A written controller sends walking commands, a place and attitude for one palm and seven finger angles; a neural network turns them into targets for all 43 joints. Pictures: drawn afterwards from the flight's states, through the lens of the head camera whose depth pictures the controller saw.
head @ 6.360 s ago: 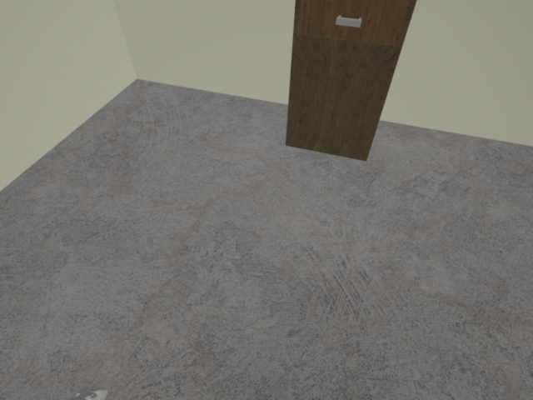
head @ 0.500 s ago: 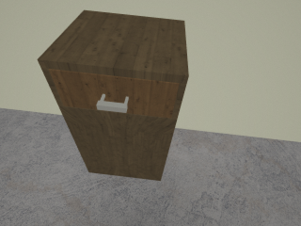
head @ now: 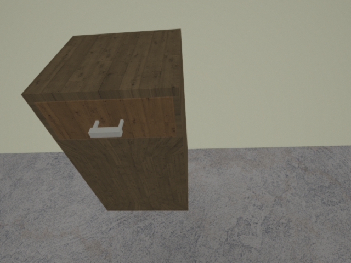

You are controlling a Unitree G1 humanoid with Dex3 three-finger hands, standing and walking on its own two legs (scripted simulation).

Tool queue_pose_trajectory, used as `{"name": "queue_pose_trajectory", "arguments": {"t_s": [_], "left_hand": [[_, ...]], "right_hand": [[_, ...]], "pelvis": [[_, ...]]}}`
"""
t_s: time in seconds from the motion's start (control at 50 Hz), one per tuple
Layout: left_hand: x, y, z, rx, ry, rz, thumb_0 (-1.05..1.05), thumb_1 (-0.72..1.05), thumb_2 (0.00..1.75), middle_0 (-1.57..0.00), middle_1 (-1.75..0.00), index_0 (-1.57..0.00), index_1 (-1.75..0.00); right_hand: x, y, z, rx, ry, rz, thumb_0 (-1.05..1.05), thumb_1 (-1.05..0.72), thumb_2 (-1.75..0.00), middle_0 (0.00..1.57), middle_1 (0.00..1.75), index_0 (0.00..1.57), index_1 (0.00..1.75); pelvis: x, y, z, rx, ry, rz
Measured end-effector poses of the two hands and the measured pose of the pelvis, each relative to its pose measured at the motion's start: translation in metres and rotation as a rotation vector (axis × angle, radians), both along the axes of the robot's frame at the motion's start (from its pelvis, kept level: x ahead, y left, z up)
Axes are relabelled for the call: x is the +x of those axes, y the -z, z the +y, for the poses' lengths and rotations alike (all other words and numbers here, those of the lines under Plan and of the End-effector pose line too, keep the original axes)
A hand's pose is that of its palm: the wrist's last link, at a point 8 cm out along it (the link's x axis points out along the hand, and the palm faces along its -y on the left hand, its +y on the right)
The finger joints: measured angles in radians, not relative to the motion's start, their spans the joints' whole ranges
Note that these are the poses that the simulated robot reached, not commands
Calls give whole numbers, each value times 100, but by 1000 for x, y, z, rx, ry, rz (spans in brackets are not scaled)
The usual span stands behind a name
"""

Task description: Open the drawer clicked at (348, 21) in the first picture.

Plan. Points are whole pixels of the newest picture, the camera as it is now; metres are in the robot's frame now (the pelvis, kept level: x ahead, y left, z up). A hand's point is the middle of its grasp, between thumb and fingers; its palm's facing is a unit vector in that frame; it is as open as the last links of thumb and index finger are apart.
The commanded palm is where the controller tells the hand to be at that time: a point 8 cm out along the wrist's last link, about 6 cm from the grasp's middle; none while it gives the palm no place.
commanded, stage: come to a stop and stand still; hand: left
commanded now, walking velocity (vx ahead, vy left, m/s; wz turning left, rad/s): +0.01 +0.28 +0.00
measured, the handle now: (107, 127) +0.53 +0.28 -0.02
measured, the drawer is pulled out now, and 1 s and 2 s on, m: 0.00 0.00 0.00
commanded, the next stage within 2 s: look again from close up in 0.94 s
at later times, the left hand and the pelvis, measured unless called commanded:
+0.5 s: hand out of the picture -0.04 +0.23 -0.18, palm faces +0.12 -0.97 -0.22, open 7.4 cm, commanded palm none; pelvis -0.02 +0.05 +0.00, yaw +2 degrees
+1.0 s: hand out of the picture +0.01 +0.24 -0.18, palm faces +0.05 -0.98 -0.19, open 7.4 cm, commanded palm none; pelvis +0.00 +0.06 +0.00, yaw +1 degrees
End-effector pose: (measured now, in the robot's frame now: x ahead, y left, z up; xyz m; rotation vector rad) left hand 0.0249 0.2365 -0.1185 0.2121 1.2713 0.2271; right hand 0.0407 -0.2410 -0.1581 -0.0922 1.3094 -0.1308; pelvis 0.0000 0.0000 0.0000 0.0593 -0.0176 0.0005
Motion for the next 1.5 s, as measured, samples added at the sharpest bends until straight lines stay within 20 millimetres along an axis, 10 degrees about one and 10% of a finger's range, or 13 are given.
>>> {"name": "queue_pose_trajectory", "arguments": {"t_s": [0.18, 0.44, 0.68, 1.06, 1.5], "left_hand": [[-24, -10, -6, 9, -61, 30, 1, 92, 89, -20, -30, -21, -30], [-81, 28, 39, -61, -118, 165, 1, 90, 90, -20, -30, -21, -30], [-51, 34, 45, -126, -53, 129, 1, 91, 90, -20, -30, -20, -30], [-24, 29, 49, -99, -12, 123, 0, 91, 90, -20, -30, -20, -30], [-24, 31, 50, -84, 25, -64, 1, 90, 90, -20, -30, -20, -30]], "right_hand": [[-39, -7, -14, -25, -43, 145, 0, -91, -90, 19, 30, 20, 30], [13, -14, 45, -72, -108, -51, 0, -91, -90, 19, 30, 20, 30], [12, -24, 76, -82, -83, -60, -1, -94, -90, 20, 30, 20, 30], [-64, -13, 91, -25, -11, 162, 0, -91, -90, 20, 30, 20, 30], [-7, -25, 56, -104, -64, -144, 0, -91, -90, 20, 30, 20, 30]], "pelvis": [[-5, -9, -5, 17, -37, 24], [-19, 6, 40, -57, -41, 24], [-11, 0, 61, -59, -22, 4], [3, -1, 61, -58, -23, -2], [-29, 9, 55, -70, -23, -38]]}}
